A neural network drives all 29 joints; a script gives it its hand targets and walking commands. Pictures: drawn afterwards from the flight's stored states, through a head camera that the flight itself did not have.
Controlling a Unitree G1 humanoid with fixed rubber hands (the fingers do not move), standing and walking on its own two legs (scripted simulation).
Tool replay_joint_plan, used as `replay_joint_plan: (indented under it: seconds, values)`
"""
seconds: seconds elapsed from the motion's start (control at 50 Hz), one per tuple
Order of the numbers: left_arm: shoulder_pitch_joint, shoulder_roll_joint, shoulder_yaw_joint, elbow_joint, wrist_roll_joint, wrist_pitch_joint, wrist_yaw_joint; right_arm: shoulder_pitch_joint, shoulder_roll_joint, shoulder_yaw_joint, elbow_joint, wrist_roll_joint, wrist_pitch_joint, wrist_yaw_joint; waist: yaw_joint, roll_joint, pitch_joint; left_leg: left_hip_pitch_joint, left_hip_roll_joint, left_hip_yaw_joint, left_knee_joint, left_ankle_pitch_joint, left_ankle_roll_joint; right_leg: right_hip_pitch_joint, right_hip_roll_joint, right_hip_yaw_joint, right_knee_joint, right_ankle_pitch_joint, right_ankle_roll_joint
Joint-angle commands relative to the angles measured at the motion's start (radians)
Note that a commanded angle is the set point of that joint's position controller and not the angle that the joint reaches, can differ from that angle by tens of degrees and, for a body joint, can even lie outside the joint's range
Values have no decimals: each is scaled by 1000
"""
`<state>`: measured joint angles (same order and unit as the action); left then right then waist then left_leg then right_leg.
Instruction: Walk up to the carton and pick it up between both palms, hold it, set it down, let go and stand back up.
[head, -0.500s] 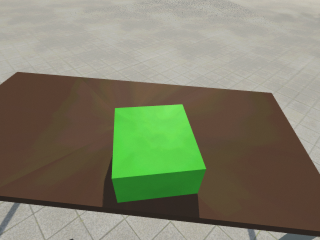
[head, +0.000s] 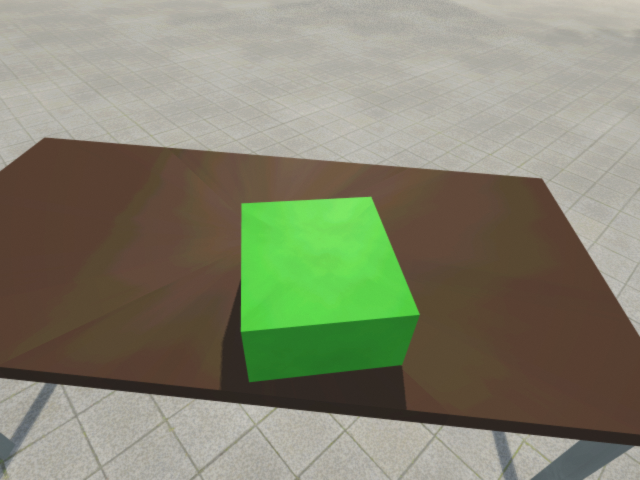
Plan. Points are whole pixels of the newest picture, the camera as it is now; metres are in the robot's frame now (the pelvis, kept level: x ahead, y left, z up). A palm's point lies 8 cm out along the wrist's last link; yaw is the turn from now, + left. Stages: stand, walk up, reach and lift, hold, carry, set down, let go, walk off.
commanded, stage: stand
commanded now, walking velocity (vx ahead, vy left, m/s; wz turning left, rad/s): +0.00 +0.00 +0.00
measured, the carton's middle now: (316, 279) +0.52 +0.02 -0.07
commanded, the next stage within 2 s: none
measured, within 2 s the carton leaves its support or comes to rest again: neither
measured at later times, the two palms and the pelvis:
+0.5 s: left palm out of the picture +0.04 +0.26 -0.12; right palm out of the picture +0.03 -0.27 -0.11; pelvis +0.01 +0.00 +0.00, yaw +0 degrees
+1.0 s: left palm out of the picture +0.07 +0.25 -0.12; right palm out of the picture +0.05 -0.27 -0.11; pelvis +0.03 -0.01 +0.00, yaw +0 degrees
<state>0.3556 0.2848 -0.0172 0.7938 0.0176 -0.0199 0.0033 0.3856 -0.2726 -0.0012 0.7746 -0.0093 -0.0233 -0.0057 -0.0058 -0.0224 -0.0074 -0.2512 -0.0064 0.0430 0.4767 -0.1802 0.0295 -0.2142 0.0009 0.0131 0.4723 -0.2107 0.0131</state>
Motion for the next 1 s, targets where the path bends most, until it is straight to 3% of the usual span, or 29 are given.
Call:
replay_joint_plan:
  seconds: [0.0, 0.34, 0.74, 0.98]
  values:
    - [21, 110, 34, -56, 1, -17, 5, 16, -137, -39, -63, -1, -12, -6, 1, 27, 95, -78, 108, -168, -162, -286, -5, -66, -62, 96, -102, -171, -14]
    - [74, 106, 40, -29, -2, -9, 10, 44, -128, -37, -39, -1, -2, -12, -4, 15, 88, -50, 103, -167, -134, -246, -6, -108, -62, 111, -97, -167, -13]
    - [37, 103, 29, -6, -10, -5, 21, 38, -110, -24, -5, 3, -1, -18, -2, 20, 56, 12, 104, -141, -92, -28, -5, -50, -82, 118, -94, -10, -25]
    - [17, 103, 27, 22, -12, 0, 24, 29, -101, -20, 20, 3, 2, -22, -1, 26, 77, 12, 105, -139, -106, -14, -6, -39, -82, 111, -99, 5, -24]
